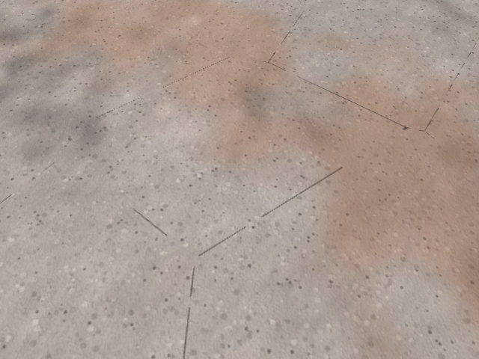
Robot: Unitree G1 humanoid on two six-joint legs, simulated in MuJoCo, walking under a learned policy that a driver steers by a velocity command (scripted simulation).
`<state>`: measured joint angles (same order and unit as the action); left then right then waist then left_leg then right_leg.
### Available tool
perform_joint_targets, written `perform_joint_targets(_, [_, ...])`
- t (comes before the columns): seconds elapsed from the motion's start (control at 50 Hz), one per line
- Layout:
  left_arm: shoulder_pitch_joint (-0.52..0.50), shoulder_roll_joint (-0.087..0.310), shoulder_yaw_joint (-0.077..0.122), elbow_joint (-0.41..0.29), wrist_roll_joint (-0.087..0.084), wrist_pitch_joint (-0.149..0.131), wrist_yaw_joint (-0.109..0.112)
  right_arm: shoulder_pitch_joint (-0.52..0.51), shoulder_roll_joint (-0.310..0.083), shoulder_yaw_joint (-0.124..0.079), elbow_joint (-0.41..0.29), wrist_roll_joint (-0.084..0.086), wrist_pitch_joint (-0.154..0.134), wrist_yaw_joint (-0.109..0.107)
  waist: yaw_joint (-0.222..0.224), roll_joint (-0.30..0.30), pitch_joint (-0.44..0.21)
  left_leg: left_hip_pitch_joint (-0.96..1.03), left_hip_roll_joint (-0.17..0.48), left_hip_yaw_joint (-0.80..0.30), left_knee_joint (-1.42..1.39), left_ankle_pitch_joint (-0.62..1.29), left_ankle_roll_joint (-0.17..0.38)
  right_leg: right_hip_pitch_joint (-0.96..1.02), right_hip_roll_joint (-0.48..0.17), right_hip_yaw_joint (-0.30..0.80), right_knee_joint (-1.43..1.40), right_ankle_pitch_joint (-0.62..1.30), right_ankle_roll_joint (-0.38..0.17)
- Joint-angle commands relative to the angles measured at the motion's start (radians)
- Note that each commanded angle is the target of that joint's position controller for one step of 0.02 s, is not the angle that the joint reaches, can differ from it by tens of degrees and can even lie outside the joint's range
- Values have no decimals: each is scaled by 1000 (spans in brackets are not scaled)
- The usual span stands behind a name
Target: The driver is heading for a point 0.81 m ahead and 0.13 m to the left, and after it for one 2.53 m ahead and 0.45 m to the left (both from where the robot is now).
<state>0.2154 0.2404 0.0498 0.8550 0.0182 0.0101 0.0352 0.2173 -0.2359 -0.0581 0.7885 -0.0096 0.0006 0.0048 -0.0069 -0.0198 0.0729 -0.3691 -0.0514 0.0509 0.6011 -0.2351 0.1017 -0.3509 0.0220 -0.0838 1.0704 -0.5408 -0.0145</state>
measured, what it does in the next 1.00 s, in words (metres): steps on the spot, turning left: right foot, then left foot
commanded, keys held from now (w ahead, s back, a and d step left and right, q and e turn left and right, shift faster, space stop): q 0.58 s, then no key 0.12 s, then w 0.30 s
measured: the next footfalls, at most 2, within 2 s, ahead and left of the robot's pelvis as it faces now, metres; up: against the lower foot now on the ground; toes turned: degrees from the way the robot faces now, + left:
right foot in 0.40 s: +0.07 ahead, -0.13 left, +0.00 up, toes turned +19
left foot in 0.84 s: -0.04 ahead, +0.06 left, +0.00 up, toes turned +25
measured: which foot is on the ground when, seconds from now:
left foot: down 0.00-0.40, up 0.42-0.82, down 0.84-1.00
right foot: up 0.00-0.38, down 0.40-0.84, up 0.86-1.00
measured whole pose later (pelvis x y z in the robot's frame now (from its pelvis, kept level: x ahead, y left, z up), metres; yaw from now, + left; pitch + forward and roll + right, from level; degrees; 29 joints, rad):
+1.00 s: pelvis +0.02 -0.01 +0.02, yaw +27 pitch +0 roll +0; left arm 0.29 0.29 0.06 0.80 0.04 0.00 -0.04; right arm 0.34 -0.23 -0.02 0.83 -0.02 -0.02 0.01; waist 0.00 -0.05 0.00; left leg -0.02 -0.06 -0.02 0.27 -0.25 0.07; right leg -0.48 -0.04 -0.04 0.93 -0.29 -0.03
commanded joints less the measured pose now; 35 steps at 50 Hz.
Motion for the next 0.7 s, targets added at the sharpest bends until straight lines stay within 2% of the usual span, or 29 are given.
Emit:
perform_joint_targets(0.02, [-14, 96, 20, -88, 3, -1, 0, 53, -139, -38, -45, 8, 22, -20, -2, 60, -72, 182, 294, -382, -284, 478, 213, -214, -41, 123, 131, 55, 27])
perform_joint_targets(0.04, [1, 103, 23, -88, 14, 5, -2, 21, -123, -33, -56, 8, 26, -22, 15, 84, -78, 162, 250, -344, -290, 454, 184, -185, -44, 119, 85, 94, 34])
perform_joint_targets(0.06, [23, 94, 21, -80, 18, 13, -5, 18, -128, -34, -59, 3, 26, -19, 19, 88, -104, 161, 228, -324, -287, 463, 172, -159, -27, 108, 70, 114, 41])
perform_joint_targets(0.12, [24, 71, 14, -91, 5, 27, -5, 47, -171, -49, -55, -1, 18, -10, 11, 88, -144, 187, 208, -334, -285, 403, 154, -142, -15, 110, -45, 121, 57])
perform_joint_targets(0.2, [-35, 82, 13, -123, 2, 34, 0, 52, -190, -58, -66, -9, 31, -8, -19, 139, -132, 165, 195, -412, -322, 103, 141, -137, -10, 125, -167, 134, 61])
perform_joint_targets(0.26, [-54, 85, 11, -141, -3, 26, 1, 39, -198, -64, -77, -15, 40, -2, -28, 147, -122, 135, 188, -466, -326, 15, 131, -92, 6, 128, -248, 131, 52])
perform_joint_targets(0.32, [-24, 91, 9, -148, -14, 12, 6, 14, -201, -68, -88, -18, 45, 5, -21, 161, -129, 120, 182, -522, -310, 58, 112, -11, 32, 129, -354, 113, 30])
perform_joint_targets(0.36, [40, 90, 8, -139, -21, 1, 12, -18, -198, -69, -94, -12, 50, 9, 11, 163, -131, 87, 162, -548, -290, 75, 75, 96, 53, 124, -510, 149, 4])
perform_joint_targets(0.38, [91, 91, 9, -128, -19, -6, 18, -41, -193, -68, -99, -1, 52, 8, 44, 153, -126, 37, 131, -537, -269, 22, 34, 189, 52, 119, -661, 221, -10])
perform_joint_targets(0.4, [104, 147, 22, -129, -8, -13, 28, -34, -155, -58, -108, 7, 49, 4, 38, 64, -112, -47, 61, -481, -193, -123, -29, 260, -62, 228, -805, 186, -37])
perform_joint_targets(0.42, [68, 253, 42, -160, 9, -10, 32, 9, -86, -43, -127, 18, 43, 0, 4, -167, -122, -192, -93, -276, 53, -280, -88, 322, -343, 527, -899, 95, -124])
perform_joint_targets(0.44, [-13, 271, 48, -178, 22, -5, 23, -7, -162, -61, -117, -19, 39, -8, 5, -167, -54, -231, -106, -153, 271, -324, -103, 146, -437, 588, -911, 206, -215])
perform_joint_targets(0.46, [-34, 196, 29, -189, 20, -8, 18, -11, -195, -72, -109, -28, 39, -4, -17, -90, -45, -165, -54, -177, 404, -279, -104, 85, -394, 511, -876, 340, -227])
perform_joint_targets(0.48, [-85, 144, 14, -195, 12, -11, 13, 25, -186, -74, -86, -26, 43, 4, -53, -59, -37, -144, -50, -169, 481, -220, -105, 70, -317, 388, -845, 435, -195])
perform_joint_targets(0.5, [-112, 130, 9, -207, 9, -12, 10, 59, -178, -72, -70, -24, 53, 13, -67, -82, -51, -148, -48, -154, 543, -176, -113, 104, -259, 295, -821, 502, -166])
perform_joint_targets(0.52, [-112, 127, 8, -215, 8, -13, 12, 77, -173, -70, -61, -21, 60, 23, -60, -117, -63, -169, -45, -134, 589, -162, -124, 143, -233, 239, -801, 581, -161])
perform_joint_targets(0.54, [-87, 127, 9, -215, 8, -13, 12, 68, -169, -66, -64, -17, 64, 30, -43, -116, -72, -187, -37, -118, 590, -159, -137, 185, -225, 205, -781, 652, -164])
perform_joint_targets(0.62, [60, 158, 25, -177, 6, -15, 10, -36, -135, -45, -106, -8, 73, 38, 41, -120, -91, -228, -16, -106, 450, -191, -169, 354, -266, 197, -732, 790, -199])
perform_joint_targets(0.7, [46, 178, 32, -168, 9, -16, -8, -50, -108, -23, -114, 1, 76, 33, 43, -158, -107, -67, -7, -67, 227, -249, -145, 312, -274, 165, -698, 805, -199])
